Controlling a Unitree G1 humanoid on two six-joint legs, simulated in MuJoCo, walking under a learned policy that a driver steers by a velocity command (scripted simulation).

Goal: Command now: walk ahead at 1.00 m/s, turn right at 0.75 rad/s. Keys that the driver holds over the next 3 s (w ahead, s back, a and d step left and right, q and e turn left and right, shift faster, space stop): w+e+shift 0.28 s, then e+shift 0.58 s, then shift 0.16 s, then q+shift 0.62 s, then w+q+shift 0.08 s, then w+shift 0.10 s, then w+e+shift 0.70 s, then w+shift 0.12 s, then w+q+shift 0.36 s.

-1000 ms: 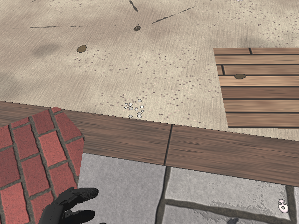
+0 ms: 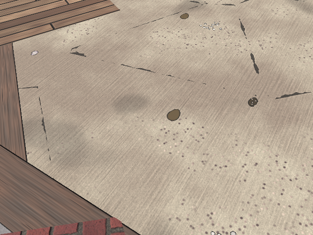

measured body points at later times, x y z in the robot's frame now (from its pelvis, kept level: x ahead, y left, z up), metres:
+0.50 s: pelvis +0.43 +0.00 -0.04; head +0.44 -0.02 +0.41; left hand +0.60 +0.25 -0.14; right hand +0.59 -0.33 -0.06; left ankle +0.70 +0.04 -0.74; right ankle +0.25 -0.07 -0.72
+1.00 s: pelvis +0.62 +0.04 -0.12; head +0.64 +0.03 +0.33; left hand +0.95 -0.01 -0.18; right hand +0.42 -0.17 -0.24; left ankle +0.71 +0.03 -0.86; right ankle +0.53 -0.10 -0.73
